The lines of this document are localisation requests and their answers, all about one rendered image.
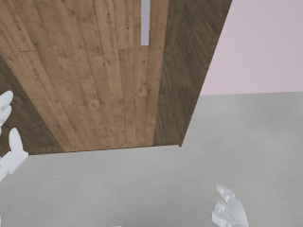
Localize right robot hand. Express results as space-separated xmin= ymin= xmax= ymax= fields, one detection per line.
xmin=211 ymin=184 xmax=248 ymax=227

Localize wardrobe door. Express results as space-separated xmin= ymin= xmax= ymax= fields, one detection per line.
xmin=0 ymin=54 xmax=61 ymax=150
xmin=0 ymin=0 xmax=169 ymax=152

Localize left robot hand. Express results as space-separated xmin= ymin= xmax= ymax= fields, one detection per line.
xmin=0 ymin=90 xmax=28 ymax=183

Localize handle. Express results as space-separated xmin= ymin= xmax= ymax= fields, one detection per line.
xmin=141 ymin=0 xmax=151 ymax=45

